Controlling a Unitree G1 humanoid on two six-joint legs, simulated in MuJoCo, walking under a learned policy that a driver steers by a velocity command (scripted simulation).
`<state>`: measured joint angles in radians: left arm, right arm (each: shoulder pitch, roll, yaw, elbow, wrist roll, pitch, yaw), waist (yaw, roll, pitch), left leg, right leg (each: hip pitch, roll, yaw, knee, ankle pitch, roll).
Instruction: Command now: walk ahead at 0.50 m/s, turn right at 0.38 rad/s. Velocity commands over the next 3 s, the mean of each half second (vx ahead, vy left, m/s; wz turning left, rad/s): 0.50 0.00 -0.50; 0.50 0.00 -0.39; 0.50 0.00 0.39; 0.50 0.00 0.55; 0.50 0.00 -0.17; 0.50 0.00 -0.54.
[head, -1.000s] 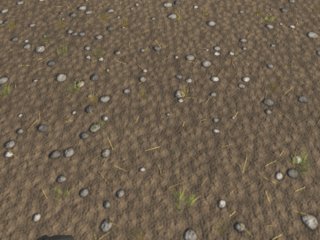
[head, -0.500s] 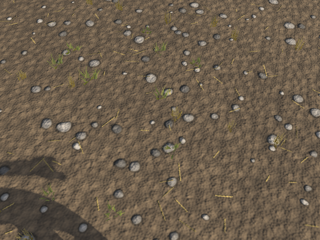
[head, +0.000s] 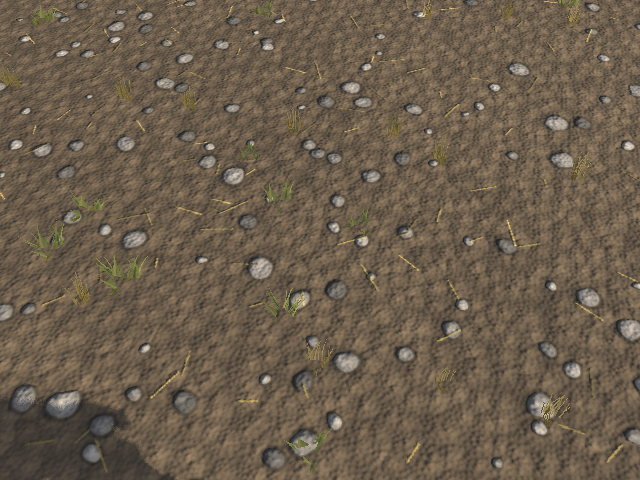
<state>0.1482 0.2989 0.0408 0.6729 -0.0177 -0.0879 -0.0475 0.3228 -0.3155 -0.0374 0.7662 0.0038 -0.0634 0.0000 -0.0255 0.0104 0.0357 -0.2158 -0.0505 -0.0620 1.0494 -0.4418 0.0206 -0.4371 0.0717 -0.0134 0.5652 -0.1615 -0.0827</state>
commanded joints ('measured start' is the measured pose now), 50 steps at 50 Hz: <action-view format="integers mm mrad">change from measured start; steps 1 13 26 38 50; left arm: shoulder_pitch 173 231 152 -65 220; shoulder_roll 144 169 140 21 148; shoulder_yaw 47 57 47 12 55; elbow -31 14 -38 -119 -53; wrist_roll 7 -10 0 -2 21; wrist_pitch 9 37 55 47 34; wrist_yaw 14 65 61 12 32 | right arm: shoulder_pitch -116 -339 -85 -49 -47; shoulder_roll -126 -42 -67 -136 -140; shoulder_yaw -18 -2 -43 -62 -35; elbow -147 -199 -128 -18 -2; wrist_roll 11 -10 -11 1 57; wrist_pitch -67 -52 -41 -39 -39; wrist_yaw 14 11 6 2 19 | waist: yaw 95 102 -23 -49 138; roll -21 -88 43 32 -124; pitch -101 -33 -39 23 -209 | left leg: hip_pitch -547 -272 218 151 -513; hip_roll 87 35 336 277 126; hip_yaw -50 7 -335 107 -32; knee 191 -475 -791 -896 238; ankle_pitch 63 533 213 545 -43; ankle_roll -4 -97 154 151 2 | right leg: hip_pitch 529 201 -286 -211 618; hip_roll -315 -150 -131 -166 -426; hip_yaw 534 316 161 46 418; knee -284 -311 648 178 -231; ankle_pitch -34 192 -196 176 24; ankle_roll -210 -123 85 86 -174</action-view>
